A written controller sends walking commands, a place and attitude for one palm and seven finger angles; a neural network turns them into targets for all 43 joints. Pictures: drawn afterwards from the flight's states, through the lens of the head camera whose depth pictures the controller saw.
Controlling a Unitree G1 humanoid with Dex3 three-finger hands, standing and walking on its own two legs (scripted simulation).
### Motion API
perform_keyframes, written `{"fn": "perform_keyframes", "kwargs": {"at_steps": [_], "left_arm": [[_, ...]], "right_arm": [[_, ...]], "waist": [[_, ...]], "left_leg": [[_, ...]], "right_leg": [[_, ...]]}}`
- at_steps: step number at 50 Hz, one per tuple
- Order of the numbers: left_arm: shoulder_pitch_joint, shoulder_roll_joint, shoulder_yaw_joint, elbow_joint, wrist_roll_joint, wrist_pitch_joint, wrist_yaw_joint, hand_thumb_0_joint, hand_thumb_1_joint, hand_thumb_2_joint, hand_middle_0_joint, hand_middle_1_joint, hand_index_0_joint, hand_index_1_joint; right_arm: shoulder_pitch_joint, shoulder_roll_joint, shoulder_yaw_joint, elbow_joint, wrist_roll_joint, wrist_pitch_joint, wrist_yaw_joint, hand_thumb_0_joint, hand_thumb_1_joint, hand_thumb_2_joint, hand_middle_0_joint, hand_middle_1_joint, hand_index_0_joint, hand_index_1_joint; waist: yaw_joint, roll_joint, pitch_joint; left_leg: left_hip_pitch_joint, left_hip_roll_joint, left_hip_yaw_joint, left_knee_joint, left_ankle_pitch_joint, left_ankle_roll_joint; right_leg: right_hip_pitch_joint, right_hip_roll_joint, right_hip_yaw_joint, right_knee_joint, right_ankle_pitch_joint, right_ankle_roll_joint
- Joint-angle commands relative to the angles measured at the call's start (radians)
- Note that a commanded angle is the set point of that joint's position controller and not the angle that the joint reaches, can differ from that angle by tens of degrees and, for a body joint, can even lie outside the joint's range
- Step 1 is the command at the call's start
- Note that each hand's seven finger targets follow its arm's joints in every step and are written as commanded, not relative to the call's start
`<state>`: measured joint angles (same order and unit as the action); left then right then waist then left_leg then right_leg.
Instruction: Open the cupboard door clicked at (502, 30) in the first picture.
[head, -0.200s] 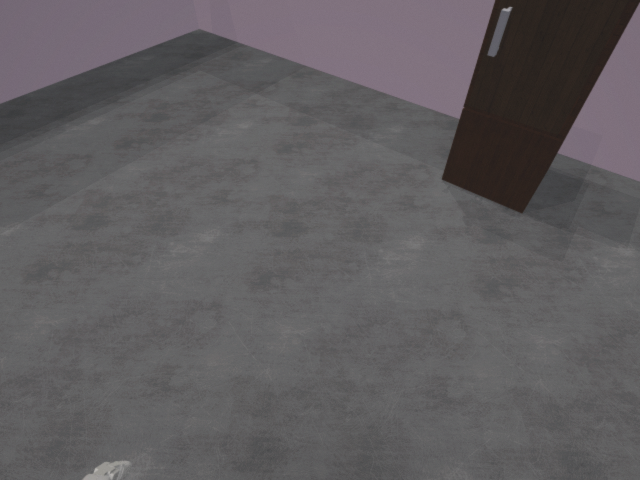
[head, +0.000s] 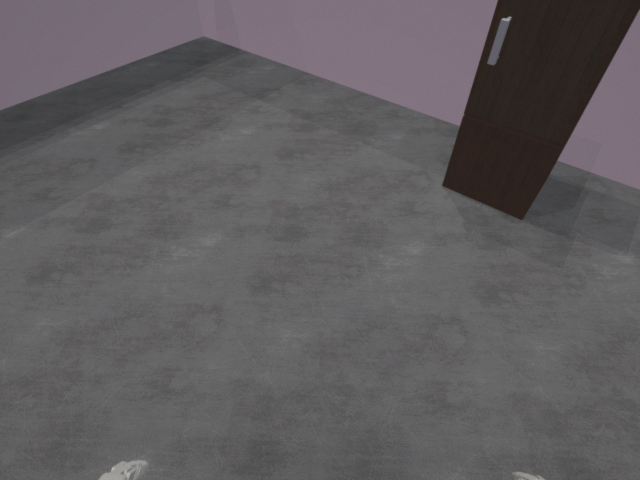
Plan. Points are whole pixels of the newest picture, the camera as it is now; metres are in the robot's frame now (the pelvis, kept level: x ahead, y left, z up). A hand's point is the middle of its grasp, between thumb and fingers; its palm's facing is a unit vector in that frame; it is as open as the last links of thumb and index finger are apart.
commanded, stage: stand and wait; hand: left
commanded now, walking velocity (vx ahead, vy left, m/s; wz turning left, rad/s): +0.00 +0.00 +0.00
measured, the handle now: (500, 40) +1.55 -0.57 -0.04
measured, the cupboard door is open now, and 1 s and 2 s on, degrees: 0 0 0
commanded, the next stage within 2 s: look at it before walking up in 0.62 s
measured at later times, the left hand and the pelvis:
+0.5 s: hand out of the picture +0.06 +0.24 -0.15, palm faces -0.02 -0.94 -0.34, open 7.4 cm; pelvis -0.01 -0.01 +0.00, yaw +0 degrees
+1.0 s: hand out of the picture +0.07 +0.24 -0.15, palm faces -0.03 -0.94 -0.34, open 7.4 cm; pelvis -0.01 +0.00 +0.01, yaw +0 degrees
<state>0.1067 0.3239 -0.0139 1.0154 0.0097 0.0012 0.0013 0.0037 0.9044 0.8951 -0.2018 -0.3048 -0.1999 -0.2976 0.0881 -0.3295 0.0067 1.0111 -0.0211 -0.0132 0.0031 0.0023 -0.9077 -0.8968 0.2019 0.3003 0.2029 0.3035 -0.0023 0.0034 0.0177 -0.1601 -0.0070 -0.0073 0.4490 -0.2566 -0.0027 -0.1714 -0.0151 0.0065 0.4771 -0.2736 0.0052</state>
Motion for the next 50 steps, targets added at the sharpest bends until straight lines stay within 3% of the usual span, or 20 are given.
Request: {"fn": "perform_keyframes", "kwargs": {"at_steps": [1, 19, 30, 50], "left_arm": [[-0.036, 0.220, 0.052, -0.066, 0.002, -0.024, 0.013, 0.000, 0.900, 0.900, -0.200, -0.300, -0.200, -0.300], [-0.017, 0.226, 0.049, -0.006, -0.002, -0.028, 0.010, 0.000, 0.900, 0.900, -0.200, -0.300, -0.200, -0.300], [-0.018, 0.228, 0.047, 0.005, 0.000, -0.025, 0.008, 0.000, 0.900, 0.900, -0.200, -0.300, -0.200, -0.300], [-0.017, 0.226, 0.047, 0.005, 0.002, -0.029, 0.009, 0.000, 0.900, 0.900, -0.200, -0.300, -0.200, -0.300]], "right_arm": [[-0.046, -0.203, -0.051, -0.051, 0.005, -0.021, -0.018, 0.000, -0.900, -0.900, 0.200, 0.300, 0.200, 0.300], [-0.025, -0.213, -0.044, 0.017, 0.011, -0.021, -0.017, 0.000, -0.900, -0.900, 0.200, 0.300, 0.200, 0.300], [-0.021, -0.217, -0.042, 0.033, 0.012, -0.018, -0.014, 0.000, -0.900, -0.900, 0.200, 0.300, 0.200, 0.300], [-0.024, -0.215, -0.043, 0.034, 0.014, -0.020, -0.013, 0.000, -0.900, -0.900, 0.200, 0.300, 0.200, 0.300]], "waist": [[0.002, -0.021, -0.063], [0.004, -0.013, -0.074], [0.006, -0.013, -0.029], [0.003, -0.008, -0.050]], "left_leg": [[0.010, 0.109, -0.077, -0.071, 0.208, 0.039], [0.025, 0.120, -0.086, -0.104, 0.187, 0.032], [0.008, 0.119, -0.096, -0.127, 0.126, 0.032], [0.032, 0.123, -0.095, -0.129, 0.181, 0.030]], "right_leg": [[0.006, -0.103, 0.089, -0.090, 0.207, -0.042], [0.036, -0.109, 0.098, -0.132, 0.187, -0.042], [0.003, -0.106, 0.106, -0.166, 0.089, -0.039], [0.023, -0.109, 0.102, -0.165, 0.167, -0.037]]}}
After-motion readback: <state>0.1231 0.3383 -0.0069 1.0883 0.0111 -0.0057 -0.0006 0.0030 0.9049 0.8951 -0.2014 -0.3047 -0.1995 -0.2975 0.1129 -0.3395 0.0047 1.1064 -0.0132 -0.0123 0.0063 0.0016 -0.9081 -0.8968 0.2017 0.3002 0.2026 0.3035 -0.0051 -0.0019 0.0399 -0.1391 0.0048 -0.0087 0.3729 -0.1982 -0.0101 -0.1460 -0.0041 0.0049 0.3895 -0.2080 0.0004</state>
